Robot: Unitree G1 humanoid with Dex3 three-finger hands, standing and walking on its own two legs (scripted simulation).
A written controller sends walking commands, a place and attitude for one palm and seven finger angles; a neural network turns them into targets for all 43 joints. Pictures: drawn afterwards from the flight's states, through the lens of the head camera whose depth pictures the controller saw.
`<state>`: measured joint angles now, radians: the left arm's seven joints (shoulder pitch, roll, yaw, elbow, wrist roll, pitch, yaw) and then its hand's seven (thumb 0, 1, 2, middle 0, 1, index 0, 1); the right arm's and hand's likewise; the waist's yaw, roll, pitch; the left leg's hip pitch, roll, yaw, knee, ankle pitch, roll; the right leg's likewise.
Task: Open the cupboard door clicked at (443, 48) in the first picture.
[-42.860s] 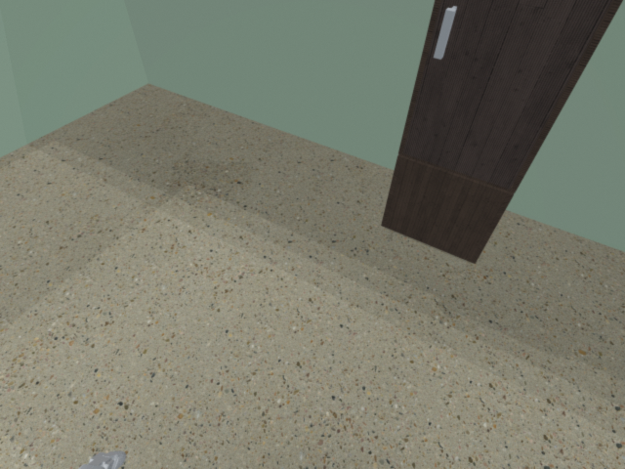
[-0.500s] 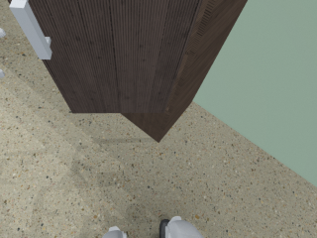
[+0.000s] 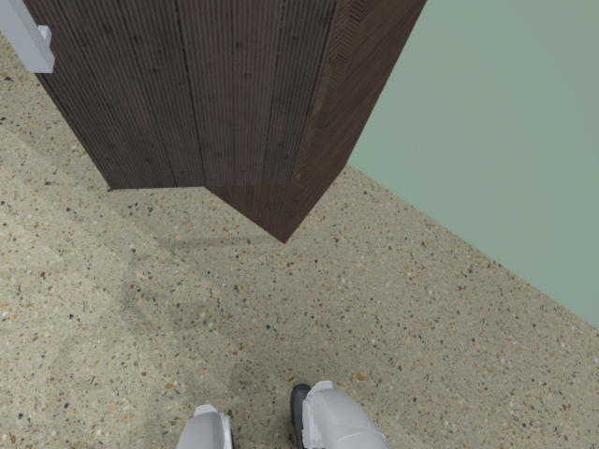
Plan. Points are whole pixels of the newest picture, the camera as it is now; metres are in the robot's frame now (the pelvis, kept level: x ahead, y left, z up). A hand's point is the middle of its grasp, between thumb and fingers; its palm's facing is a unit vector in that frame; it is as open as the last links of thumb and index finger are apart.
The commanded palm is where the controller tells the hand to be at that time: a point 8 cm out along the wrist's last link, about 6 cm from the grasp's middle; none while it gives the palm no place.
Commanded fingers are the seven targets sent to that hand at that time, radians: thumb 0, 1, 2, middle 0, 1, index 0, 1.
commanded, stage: move the hooked fingers beside the handle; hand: left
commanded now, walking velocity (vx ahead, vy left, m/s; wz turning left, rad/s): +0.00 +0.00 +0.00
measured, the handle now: (14, 0) +0.60 +0.24 +0.14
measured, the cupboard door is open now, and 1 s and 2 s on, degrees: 42 42 42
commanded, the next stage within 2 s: slide the fingers in behind the handle in 0.72 s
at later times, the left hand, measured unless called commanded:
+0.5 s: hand out of the picture +0.54 +0.32 +0.15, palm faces -0.03 -1.00 +0.01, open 14.0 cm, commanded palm +0.54 +0.35 +0.14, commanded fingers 0.00 -0.50 0.30 -0.30 -1.20 -0.30 -1.20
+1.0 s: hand out of the picture +0.54 +0.29 +0.15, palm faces -0.01 -1.00 -0.02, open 14.0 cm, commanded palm +0.52 +0.33 +0.14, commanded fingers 0.00 -0.50 0.30 -0.30 -1.20 -0.30 -1.20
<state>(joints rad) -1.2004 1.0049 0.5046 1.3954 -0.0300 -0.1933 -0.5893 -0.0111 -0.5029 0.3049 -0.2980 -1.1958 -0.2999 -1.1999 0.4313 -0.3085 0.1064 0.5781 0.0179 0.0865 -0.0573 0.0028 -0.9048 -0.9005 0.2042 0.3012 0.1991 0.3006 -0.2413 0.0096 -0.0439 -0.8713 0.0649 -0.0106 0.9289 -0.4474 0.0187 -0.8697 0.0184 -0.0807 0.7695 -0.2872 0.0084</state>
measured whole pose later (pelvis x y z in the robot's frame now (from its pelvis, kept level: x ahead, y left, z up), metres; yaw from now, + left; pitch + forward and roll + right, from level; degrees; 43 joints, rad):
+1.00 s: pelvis +0.02 -0.01 +0.01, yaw +0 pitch +22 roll -4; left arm -1.10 0.92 0.51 1.30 -0.07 -0.19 -0.57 -0.01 -0.50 0.31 -0.30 -1.20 -0.30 -1.20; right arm 0.43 -0.30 0.08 0.56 0.01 0.11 -0.03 0.00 -0.90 -0.90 0.20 0.30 0.20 0.30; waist -0.21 0.02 -0.07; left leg -0.81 0.07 -0.01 0.89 -0.46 0.01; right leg -0.82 0.02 -0.08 0.75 -0.31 0.00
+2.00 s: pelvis +0.02 +0.00 +0.01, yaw +0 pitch +19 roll -3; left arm -1.01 0.68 0.44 1.22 -0.08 -0.24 -0.40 -0.01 -0.50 0.30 -0.30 -1.20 -0.30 -1.20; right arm 0.45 -0.28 0.06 0.60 -0.01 0.07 -0.01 0.00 -0.90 -0.90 0.20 0.30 0.20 0.30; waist -0.20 0.03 -0.09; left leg -0.73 0.05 0.01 0.85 -0.45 0.02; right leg -0.75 0.01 -0.05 0.73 -0.30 0.01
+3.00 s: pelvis +0.02 +0.00 +0.01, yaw +0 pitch +20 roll -3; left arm -1.02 0.72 0.46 1.26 -0.08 -0.24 -0.41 0.00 0.37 0.68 -0.36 -1.29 -0.37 -1.30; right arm 0.45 -0.28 0.06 0.60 -0.01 0.07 -0.01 0.00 -0.90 -0.90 0.20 0.30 0.20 0.30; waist -0.21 0.03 -0.09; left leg -0.73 0.05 0.01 0.84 -0.45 0.02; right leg -0.76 0.01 -0.05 0.72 -0.30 0.01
